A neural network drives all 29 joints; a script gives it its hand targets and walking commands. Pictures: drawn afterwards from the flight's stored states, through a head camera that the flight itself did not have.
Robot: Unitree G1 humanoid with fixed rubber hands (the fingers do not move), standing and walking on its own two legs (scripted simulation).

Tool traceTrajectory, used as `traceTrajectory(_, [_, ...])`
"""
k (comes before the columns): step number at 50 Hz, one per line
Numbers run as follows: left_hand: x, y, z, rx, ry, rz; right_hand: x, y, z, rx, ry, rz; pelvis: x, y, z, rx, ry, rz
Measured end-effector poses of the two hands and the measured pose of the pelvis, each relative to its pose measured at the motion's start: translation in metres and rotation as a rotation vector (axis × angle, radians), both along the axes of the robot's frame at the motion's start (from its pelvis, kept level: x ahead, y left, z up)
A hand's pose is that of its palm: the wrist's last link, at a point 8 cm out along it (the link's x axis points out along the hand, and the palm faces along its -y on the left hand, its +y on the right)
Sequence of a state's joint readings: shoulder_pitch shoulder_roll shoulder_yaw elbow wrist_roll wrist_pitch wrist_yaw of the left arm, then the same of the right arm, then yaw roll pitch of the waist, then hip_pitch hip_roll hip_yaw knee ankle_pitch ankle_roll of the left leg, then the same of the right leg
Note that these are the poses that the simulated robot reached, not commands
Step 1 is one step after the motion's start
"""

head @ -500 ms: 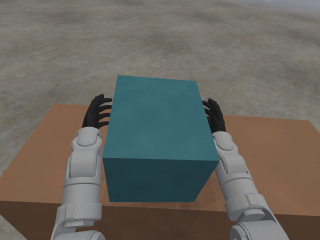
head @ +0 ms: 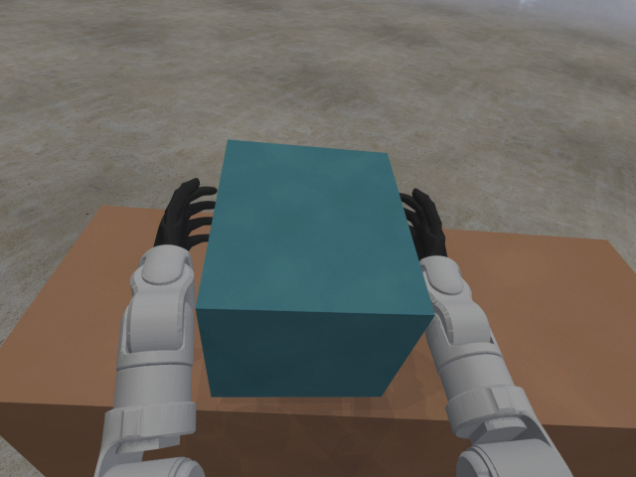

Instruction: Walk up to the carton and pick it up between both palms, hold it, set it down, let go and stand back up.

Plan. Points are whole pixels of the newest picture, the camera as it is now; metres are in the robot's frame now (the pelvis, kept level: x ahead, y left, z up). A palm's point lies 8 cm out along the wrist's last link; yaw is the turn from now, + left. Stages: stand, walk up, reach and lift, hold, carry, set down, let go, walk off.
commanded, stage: reach and lift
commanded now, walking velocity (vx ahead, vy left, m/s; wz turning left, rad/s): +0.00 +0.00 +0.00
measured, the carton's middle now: (304, 268) +0.36 -0.01 +0.12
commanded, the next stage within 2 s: hold in 0.24 s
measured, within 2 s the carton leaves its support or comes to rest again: neither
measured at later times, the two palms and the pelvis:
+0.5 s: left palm (163, 241) +0.35 +0.15 +0.18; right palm (424, 242) +0.35 -0.15 +0.17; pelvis +0.00 +0.00 +0.00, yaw +0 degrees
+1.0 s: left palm (152, 235) +0.35 +0.16 +0.19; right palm (420, 234) +0.35 -0.15 +0.18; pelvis -0.01 -0.01 +0.00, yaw +0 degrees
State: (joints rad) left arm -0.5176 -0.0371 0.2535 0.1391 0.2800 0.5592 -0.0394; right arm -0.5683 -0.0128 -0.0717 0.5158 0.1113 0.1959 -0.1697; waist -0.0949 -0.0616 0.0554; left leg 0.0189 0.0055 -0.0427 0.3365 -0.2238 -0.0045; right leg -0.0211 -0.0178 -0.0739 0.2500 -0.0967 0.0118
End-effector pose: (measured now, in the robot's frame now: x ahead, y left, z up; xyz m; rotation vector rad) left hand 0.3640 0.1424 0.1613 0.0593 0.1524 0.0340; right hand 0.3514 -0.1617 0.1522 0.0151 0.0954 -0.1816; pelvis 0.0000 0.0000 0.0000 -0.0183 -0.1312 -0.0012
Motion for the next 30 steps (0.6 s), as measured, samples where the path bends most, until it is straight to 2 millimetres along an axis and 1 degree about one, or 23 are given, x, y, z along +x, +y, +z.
traceTrajectory(18, [-0.005, 0.006, 0.012, -0.004, -0.018, 0.024, 0.002, 0.005, 0.015, -0.001, -0.021, 0.022, 0.0, 0.0, 0.0, -0.003, -0.022, -0.001])
traceTrajectory(24, [-0.01, 0.008, 0.014, -0.011, -0.011, 0.035, 0.001, 0.008, 0.017, 0.002, -0.016, 0.031, -0.002, 0.0, 0.0, -0.002, -0.029, 0.002])
traceTrajectory(30, [-0.017, 0.011, 0.022, -0.01, -0.032, 0.046, -0.003, 0.01, 0.025, 0.003, -0.037, 0.044, -0.005, -0.001, -0.001, -0.001, -0.038, 0.0])
